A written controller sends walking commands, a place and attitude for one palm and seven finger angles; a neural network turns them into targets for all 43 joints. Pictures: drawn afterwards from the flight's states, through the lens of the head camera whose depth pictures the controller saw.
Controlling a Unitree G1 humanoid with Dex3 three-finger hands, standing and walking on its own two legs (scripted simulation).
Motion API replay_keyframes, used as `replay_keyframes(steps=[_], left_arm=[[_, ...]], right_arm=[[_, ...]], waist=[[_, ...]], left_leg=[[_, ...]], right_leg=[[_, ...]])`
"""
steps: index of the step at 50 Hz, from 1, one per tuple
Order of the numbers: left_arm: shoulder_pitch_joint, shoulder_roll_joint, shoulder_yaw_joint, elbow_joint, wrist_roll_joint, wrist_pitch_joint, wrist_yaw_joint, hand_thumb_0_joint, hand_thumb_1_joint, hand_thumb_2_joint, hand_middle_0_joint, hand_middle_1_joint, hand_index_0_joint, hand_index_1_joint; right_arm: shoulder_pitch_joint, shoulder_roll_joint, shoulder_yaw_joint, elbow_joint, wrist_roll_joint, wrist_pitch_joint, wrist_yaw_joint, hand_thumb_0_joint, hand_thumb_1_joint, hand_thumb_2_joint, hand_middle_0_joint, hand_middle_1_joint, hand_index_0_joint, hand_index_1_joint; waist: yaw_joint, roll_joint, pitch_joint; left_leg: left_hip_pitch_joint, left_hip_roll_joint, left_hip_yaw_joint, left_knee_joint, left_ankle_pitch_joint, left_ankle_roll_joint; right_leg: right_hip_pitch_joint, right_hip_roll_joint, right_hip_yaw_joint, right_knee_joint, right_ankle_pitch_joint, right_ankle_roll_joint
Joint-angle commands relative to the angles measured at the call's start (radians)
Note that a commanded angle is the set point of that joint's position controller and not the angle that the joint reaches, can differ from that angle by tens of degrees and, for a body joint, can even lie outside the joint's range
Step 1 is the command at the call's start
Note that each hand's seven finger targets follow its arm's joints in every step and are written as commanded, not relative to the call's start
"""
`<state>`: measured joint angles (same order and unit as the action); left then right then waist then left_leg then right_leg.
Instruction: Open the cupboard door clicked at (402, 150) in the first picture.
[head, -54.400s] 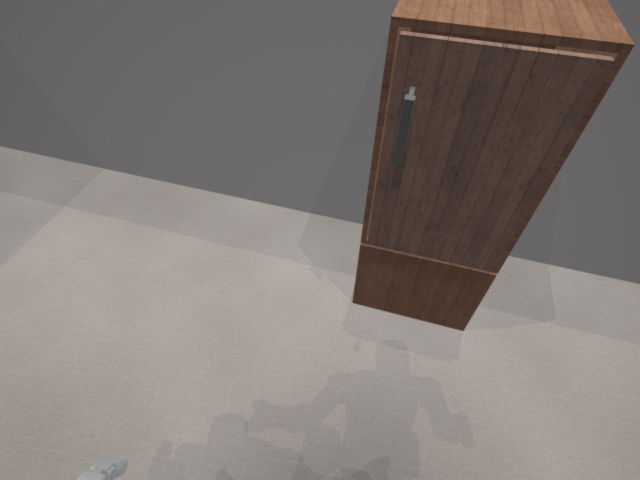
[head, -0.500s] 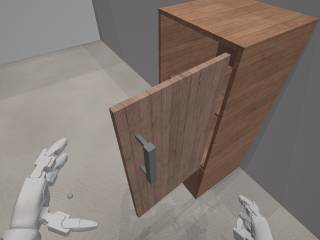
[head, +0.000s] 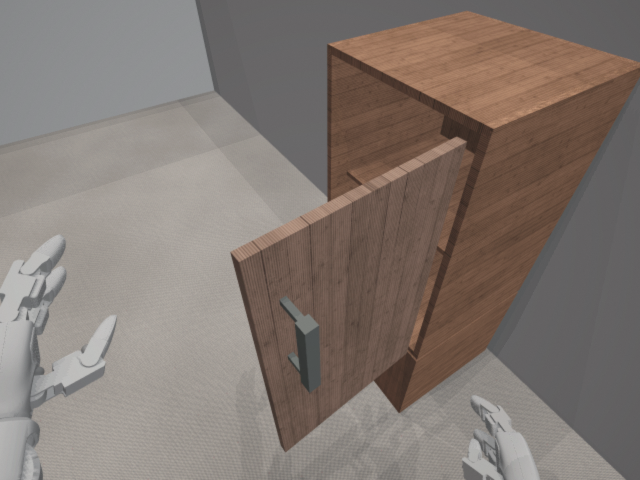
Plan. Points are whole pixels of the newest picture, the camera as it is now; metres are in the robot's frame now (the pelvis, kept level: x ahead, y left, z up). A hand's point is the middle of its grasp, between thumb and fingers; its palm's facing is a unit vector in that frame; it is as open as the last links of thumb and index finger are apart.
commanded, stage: draw the hand back to the body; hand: left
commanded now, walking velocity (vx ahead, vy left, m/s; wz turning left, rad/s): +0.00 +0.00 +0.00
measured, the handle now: (300, 345) +0.28 +0.07 +0.02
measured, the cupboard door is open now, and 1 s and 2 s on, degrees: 95 95 95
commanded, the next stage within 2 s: step back with the hand held close in 0.44 s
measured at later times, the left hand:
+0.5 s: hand (85, 347) +0.18 +0.25 +0.16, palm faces +0.46 -0.79 -0.40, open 7.4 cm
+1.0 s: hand (62, 371) +0.16 +0.26 +0.15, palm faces +0.35 -0.78 -0.52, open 7.4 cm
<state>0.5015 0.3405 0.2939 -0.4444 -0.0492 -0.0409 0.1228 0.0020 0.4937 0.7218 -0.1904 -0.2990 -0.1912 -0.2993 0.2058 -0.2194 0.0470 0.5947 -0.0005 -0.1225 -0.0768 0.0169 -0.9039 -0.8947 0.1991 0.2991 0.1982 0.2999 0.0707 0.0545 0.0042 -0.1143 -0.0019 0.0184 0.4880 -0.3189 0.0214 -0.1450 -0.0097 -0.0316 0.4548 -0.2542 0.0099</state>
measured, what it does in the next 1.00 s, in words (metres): shifts its weight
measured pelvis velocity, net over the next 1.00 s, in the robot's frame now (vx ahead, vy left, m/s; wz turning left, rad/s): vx -0.06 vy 0.00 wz -0.04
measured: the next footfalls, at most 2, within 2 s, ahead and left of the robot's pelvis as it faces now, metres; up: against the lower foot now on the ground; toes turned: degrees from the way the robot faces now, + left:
right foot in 1.64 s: -0.26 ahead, -0.11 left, +0.00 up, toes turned -3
left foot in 1.82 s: -0.12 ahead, +0.08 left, +0.00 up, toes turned -1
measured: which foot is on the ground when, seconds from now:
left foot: down 0.00-1.00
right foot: down 0.00-1.00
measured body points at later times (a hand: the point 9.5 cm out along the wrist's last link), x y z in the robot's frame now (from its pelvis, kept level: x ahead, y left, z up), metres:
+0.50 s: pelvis -0.01 -0.02 +0.00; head -0.03 -0.04 +0.45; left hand +0.15 +0.29 +0.18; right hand +0.18 -0.24 -0.08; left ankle -0.03 +0.10 -0.74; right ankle +0.00 -0.13 -0.74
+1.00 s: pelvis -0.06 +0.00 +0.00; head -0.03 +0.00 +0.45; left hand +0.13 +0.30 +0.18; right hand +0.11 -0.26 -0.08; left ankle -0.03 +0.10 -0.74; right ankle +0.00 -0.13 -0.74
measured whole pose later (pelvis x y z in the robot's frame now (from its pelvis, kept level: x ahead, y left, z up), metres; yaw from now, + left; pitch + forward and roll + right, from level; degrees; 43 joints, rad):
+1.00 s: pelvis -0.06 +0.00 +0.00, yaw -2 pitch +0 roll +0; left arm 0.56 0.43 0.42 -0.49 -0.03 -0.15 0.14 0.01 0.89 0.89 -0.21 -0.30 -0.21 -0.30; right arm 0.18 -0.24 -0.02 0.55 0.01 0.00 -0.08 0.02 -0.91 -0.89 0.20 0.30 0.20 0.30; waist -0.01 0.00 0.05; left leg -0.26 0.00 0.06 0.50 -0.24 0.03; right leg -0.30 -0.01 0.01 0.46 -0.15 0.01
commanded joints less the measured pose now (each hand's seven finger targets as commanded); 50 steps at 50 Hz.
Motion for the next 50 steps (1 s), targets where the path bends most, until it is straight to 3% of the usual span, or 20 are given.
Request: replay_keyframes(steps=[1,3,5,8,13,15,23,24,26,28,29,30,31,32,35,39,41,46,50], left_arm=[[-0.101,0.179,0.160,-0.185,-0.011,-0.070,0.018,0.000,0.830,0.870,-0.198,-0.300,-0.198,-0.300],[-0.126,0.197,0.186,-0.183,-0.015,-0.076,0.020,0.000,0.900,0.900,-0.200,-0.300,-0.200,-0.300],[-0.102,0.151,0.145,-0.141,-0.017,-0.072,0.011,0.000,0.900,0.900,-0.200,-0.300,-0.200,-0.300],[-0.101,0.152,0.137,-0.148,-0.017,-0.074,0.007,0.000,0.900,0.900,-0.200,-0.300,-0.200,-0.300],[-0.118,0.184,0.162,-0.180,-0.013,-0.082,0.013,0.000,0.900,0.900,-0.200,-0.300,-0.200,-0.300],[-0.140,0.198,0.169,-0.193,-0.010,-0.085,0.015,0.000,0.900,0.900,-0.200,-0.300,-0.200,-0.300],[-0.124,0.172,0.154,-0.157,-0.014,-0.096,0.014,0.000,0.900,0.900,-0.200,-0.300,-0.200,-0.300],[-0.117,0.174,0.160,-0.145,-0.015,-0.097,0.014,0.000,0.900,0.900,-0.200,-0.300,-0.200,-0.300],[-0.129,0.166,0.146,-0.145,-0.015,-0.097,0.012,0.000,0.900,0.900,-0.200,-0.300,-0.200,-0.300],[-0.196,0.193,0.161,-0.182,-0.013,-0.104,0.015,0.000,0.900,0.900,-0.200,-0.300,-0.200,-0.300],[-0.265,0.305,0.283,-0.193,-0.006,-0.142,0.020,0.000,0.900,0.900,-0.200,-0.300,-0.200,-0.300],[-0.252,0.295,0.274,-0.151,0.001,-0.155,0.015,0.000,0.900,0.900,-0.200,-0.300,-0.200,-0.300],[-0.126,0.220,0.221,-0.082,0.000,-0.152,0.007,0.000,0.900,0.900,-0.200,-0.300,-0.200,-0.300],[-0.079,0.189,0.189,-0.091,0.004,-0.155,0.002,0.000,0.900,0.900,-0.200,-0.300,-0.200,-0.300],[-0.035,0.198,0.188,-0.152,0.005,-0.164,0.009,0.000,0.900,0.900,-0.200,-0.300,-0.200,-0.300],[0.023,0.243,0.244,-0.201,0.004,-0.164,0.025,0.000,0.900,0.900,-0.200,-0.300,-0.200,-0.300],[0.041,0.258,0.264,-0.213,0.002,-0.164,0.032,0.000,0.900,0.900,-0.200,-0.300,-0.200,-0.300],[0.064,0.260,0.272,-0.245,0.007,-0.174,0.044,0.000,0.900,0.900,-0.200,-0.300,-0.200,-0.300],[0.069,0.254,0.276,-0.253,0.016,-0.186,0.051,0.000,0.900,0.900,-0.200,-0.300,-0.200,-0.300]], right_arm=[[-0.122,-0.106,-0.051,-0.146,0.002,-0.043,-0.012,0.000,-0.900,-0.900,0.200,0.300,0.200,0.300],[-0.126,-0.108,-0.056,-0.141,0.002,-0.039,-0.011,0.000,-0.900,-0.900,0.200,0.300,0.200,0.300],[-0.132,-0.109,-0.058,-0.138,0.004,-0.035,-0.008,0.000,-0.900,-0.900,0.200,0.300,0.200,0.300],[-0.135,-0.114,-0.065,-0.139,0.003,-0.028,-0.004,0.000,-0.900,-0.900,0.200,0.300,0.200,0.300],[-0.144,-0.108,-0.065,-0.136,0.003,-0.030,-0.008,0.000,-0.900,-0.900,0.200,0.300,0.200,0.300],[-0.147,-0.108,-0.063,-0.131,0.003,-0.035,-0.011,0.000,-0.900,-0.900,0.200,0.300,0.200,0.300],[-0.148,-0.102,-0.066,-0.121,0.004,-0.046,-0.010,0.000,-0.900,-0.900,0.200,0.300,0.200,0.300],[-0.147,-0.104,-0.066,-0.120,0.003,-0.046,-0.010,0.000,-0.900,-0.900,0.200,0.300,0.200,0.300],[-0.153,-0.104,-0.069,-0.122,0.006,-0.043,-0.012,0.000,-0.900,-0.900,0.200,0.300,0.200,0.300],[-0.160,-0.102,-0.067,-0.119,0.005,-0.047,-0.013,0.000,-0.900,-0.900,0.200,0.300,0.200,0.300],[-0.130,-0.123,-0.069,-0.149,0.015,-0.029,-0.010,0.000,-0.900,-0.900,0.200,0.300,0.200,0.300],[-0.129,-0.110,-0.068,-0.134,0.012,-0.014,-0.010,0.000,-0.900,-0.900,0.200,0.300,0.200,0.300],[-0.129,-0.112,-0.074,-0.130,0.008,-0.004,-0.010,0.000,-0.900,-0.900,0.200,0.300,0.200,0.300],[-0.126,-0.120,-0.079,-0.135,0.005,0.007,-0.004,0.000,-0.900,-0.900,0.200,0.300,0.200,0.300],[-0.131,-0.133,-0.087,-0.153,0.004,0.026,-0.005,0.000,-0.900,-0.900,0.200,0.300,0.200,0.300],[-0.129,-0.127,-0.099,-0.182,0.009,0.052,-0.010,0.000,-0.900,-0.900,0.200,0.300,0.200,0.300],[-0.133,-0.122,-0.102,-0.193,0.012,0.064,-0.015,0.000,-0.900,-0.900,0.200,0.300,0.200,0.300],[-0.126,-0.125,-0.108,-0.210,0.015,0.073,-0.018,0.000,-0.900,-0.900,0.200,0.300,0.200,0.300],[-0.119,-0.137,-0.109,-0.213,0.013,0.062,-0.018,0.000,-0.900,-0.900,0.200,0.300,0.200,0.300]], waist=[[-0.002,0.020,-0.059],[0.001,0.003,-0.073],[-0.003,0.006,-0.043],[-0.002,-0.015,-0.062],[0.002,0.002,-0.073],[0.002,0.044,-0.068],[-0.003,0.008,-0.032],[0.000,-0.024,-0.036],[-0.004,-0.003,-0.025],[-0.004,0.009,-0.037],[-0.049,-0.051,0.032],[-0.052,-0.055,0.037],[-0.056,-0.081,0.018],[-0.057,-0.070,-0.024],[-0.058,-0.010,-0.113],[-0.057,-0.051,-0.191],[-0.058,-0.047,-0.193],[-0.061,-0.008,-0.166],[-0.058,0.035,-0.130]], left_leg=[[-0.038,0.033,-0.015,-0.105,0.360,-0.019],[-0.026,0.032,-0.011,-0.108,0.352,-0.015],[-0.028,0.032,-0.005,-0.113,0.336,-0.012],[-0.014,0.030,-0.003,-0.115,0.337,-0.005],[-0.006,0.024,-0.001,-0.118,0.323,-0.004],[-0.006,0.021,-0.002,-0.119,0.310,-0.006],[-0.004,0.021,0.003,-0.132,0.248,-0.003],[-0.007,0.021,0.002,-0.133,0.247,-0.001],[-0.003,0.022,0.003,-0.132,0.236,-0.001],[0.007,0.018,0.007,-0.130,0.226,0.002],[-0.056,0.031,-0.006,-0.089,0.148,0.017],[-0.066,0.022,-0.021,-0.070,0.113,0.017],[-0.045,0.024,-0.016,-0.053,0.140,0.017],[-0.037,0.028,-0.008,-0.053,0.171,0.013],[-0.041,0.046,-0.013,-0.078,0.272,0.006],[-0.066,0.069,-0.016,-0.070,0.405,0.001],[-0.092,0.070,-0.021,-0.065,0.422,-0.002],[-0.190,0.080,-0.039,-0.083,0.313,0.007],[-0.348,0.107,-0.079,-0.137,0.120,0.037]], right_leg=[[0.087,0.003,-0.005,-0.056,0.242,-0.033],[0.095,0.004,-0.003,-0.065,0.246,-0.032],[0.088,0.003,-0.003,-0.078,0.238,-0.032],[0.095,0.002,0.001,-0.082,0.247,-0.026],[0.106,0.004,0.005,-0.089,0.244,-0.029],[0.106,0.002,0.009,-0.095,0.232,-0.032],[0.080,0.005,0.013,-0.118,0.177,-0.027],[0.084,0.005,0.011,-0.119,0.176,-0.026],[0.075,0.004,0.017,-0.125,0.161,-0.026],[0.074,0.003,0.022,-0.133,0.157,-0.025],[-0.037,-0.042,0.139,-0.198,0.192,-0.026],[-0.049,-0.072,0.149,-0.216,0.171,-0.033],[-0.067,-0.078,0.154,-0.217,0.190,-0.035],[-0.046,-0.082,0.139,-0.198,0.231,-0.035],[0.018,-0.074,0.095,-0.122,0.350,-0.027],[0.070,-0.059,0.084,-0.036,0.503,-0.016],[0.076,-0.063,0.084,-0.012,0.529,-0.017],[0.066,-0.053,0.090,0.019,0.432,-0.013],[0.107,-0.028,0.083,0.072,0.300,-0.003]])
